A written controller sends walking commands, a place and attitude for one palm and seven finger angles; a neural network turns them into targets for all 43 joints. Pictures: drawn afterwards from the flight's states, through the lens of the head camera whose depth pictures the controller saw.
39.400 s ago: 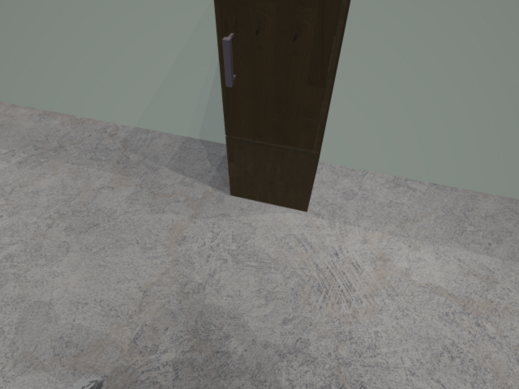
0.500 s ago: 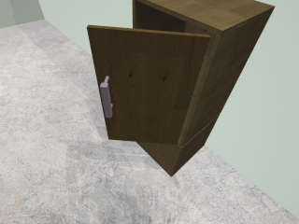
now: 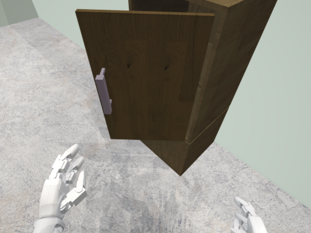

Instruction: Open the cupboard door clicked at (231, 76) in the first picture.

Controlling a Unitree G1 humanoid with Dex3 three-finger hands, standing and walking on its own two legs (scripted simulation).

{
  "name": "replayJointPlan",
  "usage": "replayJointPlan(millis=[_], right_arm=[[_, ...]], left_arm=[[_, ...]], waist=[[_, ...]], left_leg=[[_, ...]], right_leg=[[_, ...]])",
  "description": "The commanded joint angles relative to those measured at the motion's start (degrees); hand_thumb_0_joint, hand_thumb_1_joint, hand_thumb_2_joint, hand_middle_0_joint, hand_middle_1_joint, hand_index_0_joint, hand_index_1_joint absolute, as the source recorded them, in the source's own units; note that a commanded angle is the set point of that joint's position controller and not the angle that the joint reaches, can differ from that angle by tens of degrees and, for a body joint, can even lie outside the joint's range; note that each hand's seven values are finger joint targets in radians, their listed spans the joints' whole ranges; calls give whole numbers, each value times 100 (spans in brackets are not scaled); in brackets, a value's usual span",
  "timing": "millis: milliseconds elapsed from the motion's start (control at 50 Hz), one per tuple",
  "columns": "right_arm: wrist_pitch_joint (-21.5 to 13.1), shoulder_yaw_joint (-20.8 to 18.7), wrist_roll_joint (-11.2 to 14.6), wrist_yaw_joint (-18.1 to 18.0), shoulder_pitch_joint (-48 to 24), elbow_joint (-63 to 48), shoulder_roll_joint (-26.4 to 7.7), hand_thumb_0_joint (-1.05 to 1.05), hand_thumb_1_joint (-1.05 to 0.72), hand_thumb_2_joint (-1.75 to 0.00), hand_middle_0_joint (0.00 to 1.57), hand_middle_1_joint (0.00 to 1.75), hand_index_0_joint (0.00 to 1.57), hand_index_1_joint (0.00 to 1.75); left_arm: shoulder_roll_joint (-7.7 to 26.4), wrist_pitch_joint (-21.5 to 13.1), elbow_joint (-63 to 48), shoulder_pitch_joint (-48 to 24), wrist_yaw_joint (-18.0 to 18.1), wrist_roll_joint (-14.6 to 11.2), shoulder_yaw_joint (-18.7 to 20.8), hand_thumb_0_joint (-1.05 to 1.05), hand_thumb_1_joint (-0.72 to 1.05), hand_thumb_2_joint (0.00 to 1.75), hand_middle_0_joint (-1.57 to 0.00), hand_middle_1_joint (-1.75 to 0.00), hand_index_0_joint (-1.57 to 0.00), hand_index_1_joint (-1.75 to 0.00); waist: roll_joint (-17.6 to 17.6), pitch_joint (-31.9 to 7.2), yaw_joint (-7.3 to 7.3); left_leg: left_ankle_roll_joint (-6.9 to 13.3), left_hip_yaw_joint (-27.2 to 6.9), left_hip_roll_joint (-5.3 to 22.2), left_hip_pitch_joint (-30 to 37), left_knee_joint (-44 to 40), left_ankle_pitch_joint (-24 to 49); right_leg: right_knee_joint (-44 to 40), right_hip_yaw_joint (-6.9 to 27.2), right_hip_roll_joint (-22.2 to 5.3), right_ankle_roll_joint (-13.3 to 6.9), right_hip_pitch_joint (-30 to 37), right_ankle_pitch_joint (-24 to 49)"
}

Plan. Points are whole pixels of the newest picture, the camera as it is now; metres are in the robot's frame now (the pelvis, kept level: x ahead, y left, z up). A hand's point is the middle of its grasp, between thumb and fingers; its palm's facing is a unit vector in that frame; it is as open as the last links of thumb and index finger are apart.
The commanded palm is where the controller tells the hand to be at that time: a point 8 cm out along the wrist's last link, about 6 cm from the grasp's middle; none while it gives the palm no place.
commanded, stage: raise the hand with hooked fingers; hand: left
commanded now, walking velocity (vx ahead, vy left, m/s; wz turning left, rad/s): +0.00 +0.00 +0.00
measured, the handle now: (105, 91) +0.56 +0.20 +0.03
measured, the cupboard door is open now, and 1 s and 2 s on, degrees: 44 44 44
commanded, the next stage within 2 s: move the hooked fingers beside the handle in 1.84 s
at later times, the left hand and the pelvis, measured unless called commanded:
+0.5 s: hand (76, 193) +0.22 +0.20 +0.00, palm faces +0.01 -1.00 -0.05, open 10.6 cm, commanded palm +0.18 +0.26 +0.01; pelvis +0.00 -0.03 -0.05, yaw +1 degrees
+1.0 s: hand (54, 176) +0.25 +0.26 +0.03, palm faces +0.04 -1.00 -0.06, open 13.5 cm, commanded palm +0.23 +0.31 +0.04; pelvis +0.00 +0.01 -0.02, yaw +1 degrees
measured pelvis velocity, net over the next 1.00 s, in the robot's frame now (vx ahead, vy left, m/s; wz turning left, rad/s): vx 0.00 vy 0.01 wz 0.01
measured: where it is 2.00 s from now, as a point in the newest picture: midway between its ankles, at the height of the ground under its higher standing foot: outside the picture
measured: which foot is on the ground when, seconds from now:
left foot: down 0.00-1.00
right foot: down 0.00-1.00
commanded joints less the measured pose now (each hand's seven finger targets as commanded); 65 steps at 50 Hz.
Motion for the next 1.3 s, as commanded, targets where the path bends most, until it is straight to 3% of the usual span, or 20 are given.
replayJointPlan(millis=[0,40,60,80,100,160,180,240,280,320,400,480,540,660,780,840,920,1060,1140,1280], right_arm=[[-179,-526,73,203,-796,-1501,-867,0,-90,-90,20,30,20,30],[-68,-499,146,91,-911,-1876,-864,0,-90,-90,20,30,20,30],[-30,-473,175,15,-920,-1995,-841,0,-90,-90,20,30,20,30],[9,-454,182,-55,-789,-1973,-792,0,-90,-90,20,30,20,30],[24,-445,180,-118,-705,-2041,-785,0,-90,-90,20,30,20,30],[-5,-374,138,-292,-370,-1901,-669,0,-90,-90,20,30,20,30],[-16,-325,109,-343,-262,-1776,-688,0,-90,-90,20,30,20,30],[-109,-266,137,-432,-238,-1447,-767,0,-90,-90,20,30,20,30],[-171,-230,187,-479,-265,-1386,-828,0,-90,-90,20,30,20,30],[-168,-238,251,-503,-294,-1418,-839,0,-90,-90,20,30,20,30],[-96,-221,252,-481,-371,-1515,-727,0,-90,-90,20,30,20,30],[-86,-255,212,-445,-357,-1443,-688,0,-90,-90,20,30,20,30],[-107,-267,216,-430,-222,-1377,-783,0,-90,-90,20,30,20,30],[-229,-267,246,-440,-2,-1439,-961,0,-90,-90,20,30,20,30],[-200,-198,243,-441,58,-1515,-1050,0,-90,-90,20,30,20,30],[-169,-167,244,-424,75,-1577,-1054,0,-90,-90,20,30,20,30],[-101,-130,246,-411,123,-1630,-1094,0,-90,-90,20,30,20,30],[-39,-74,247,-469,168,-1643,-1145,0,-90,-90,20,30,20,30],[-37,-40,238,-493,163,-1625,-1150,0,-90,-90,20,30,20,30],[2,-33,234,-529,261,-1544,-1209,0,-90,-90,20,30,20,30]], left_arm=[[740,-1268,42,1751,-1349,-240,800,0,57,76,-22,-51,-22,-51],[919,-964,-627,1309,-1484,-538,1060,0,53,74,-23,-54,-23,-54],[968,-829,-1081,971,-1471,-667,1076,0,50,73,-23,-55,-23,-55],[1077,-769,-1403,585,-1405,-778,1184,0,48,72,-23,-57,-23,-57],[1193,-763,-1918,292,-1317,-791,1233,0,46,71,-23,-58,-23,-58],[1173,-974,-3018,-110,-1063,-657,994,0,39,68,-24,-63,-24,-63],[1221,-1021,-3059,-491,-1116,-625,851,0,36,67,-24,-64,-24,-64],[1283,-957,-2284,-647,-1478,-625,826,0,29,64,-24,-69,-24,-69],[1396,-653,-1742,-564,-1826,-798,974,0,25,62,-25,-72,-25,-72],[1622,-259,-1536,-343,-2036,-952,1364,0,20,60,-25,-75,-25,-75],[1826,282,-1322,-1,-2047,-1196,1969,0,11,56,-26,-81,-26,-81],[1752,157,-1137,-42,-1836,-1225,2097,0,1,52,-26,-87,-26,-87],[1608,-48,-823,-321,-1878,-1153,1864,0,-6,49,-27,-92,-27,-92],[1849,-271,-1043,-827,-2025,-1146,1772,0,-20,43,-28,-100,-28,-100],[2141,-127,-1077,-1238,-1848,-1079,1907,0,-34,37,-29,-110,-29,-110],[2089,1,-1063,-1252,-1803,-1036,1857,0,-41,34,-29,-114,-29,-114],[2130,229,-833,-1543,-1869,-1026,1853,0,-50,30,-30,-120,-30,-120],[2354,463,-454,-2361,-2061,-992,1933,0,-50,30,-30,-120,-30,-120],[2591,506,-384,-2773,-2181,-994,2061,0,-50,30,-30,-120,-30,-120],[2924,639,50,-3243,-2320,-1025,2279,0,-50,30,-30,-120,-30,-120]], waist=[[-108,-526,659],[-5,-959,662],[210,-1057,604],[130,-1018,519],[393,-1182,416],[703,-1389,132],[489,-1300,-78],[425,-940,-248],[432,-976,-167],[285,-1416,22],[42,-1794,330],[-185,-1467,345],[-314,-1111,164],[246,-1339,163],[584,-1138,201],[718,-1209,206],[592,-1097,160],[522,-1068,94],[762,-1235,144],[667,-1249,152]], left_leg=[[-315,-442,-32,-653,579,338],[-224,-368,-69,-788,709,91],[-198,-347,-68,-809,780,-70],[-184,-444,-40,-952,866,-342],[-141,-474,-12,-906,912,-452],[-40,-544,80,-598,1217,189],[-16,-596,108,-726,1398,232],[-14,-663,153,-1075,1604,63],[-7,-679,145,-1160,1636,149],[-6,-630,124,-1123,1541,321],[-44,-658,88,-1043,1307,798],[-82,-666,86,-1009,1115,826],[-73,-627,77,-1053,1022,525],[-12,-612,74,-403,707,573],[-56,-763,115,22,282,370],[-91,-802,125,279,127,413],[-121,-847,139,383,30,477],[-149,-933,157,562,-119,334],[-181,-957,150,795,-169,581],[-192,-978,161,926,-254,852]], right_leg=[[534,24,242,-216,-910,286],[572,200,248,-159,-860,82],[516,300,245,-122,-908,-122],[395,471,264,-102,-999,-561],[300,571,258,-83,-1047,-804],[360,614,301,-79,-1064,37],[404,660,322,-47,-1166,178],[336,698,321,-23,-1432,-51],[262,804,300,-1,-1223,83],[130,913,204,88,-719,329],[71,1006,28,289,171,1405],[38,903,37,326,100,1541],[-64,830,55,302,-295,959],[-11,476,233,58,-541,486],[26,101,376,-80,-721,227],[-23,13,370,-80,-686,326],[-96,-52,405,-82,-671,436],[-207,-81,421,-88,-712,370],[-231,-67,409,-125,-610,502],[-328,-74,435,-145,-472,661]])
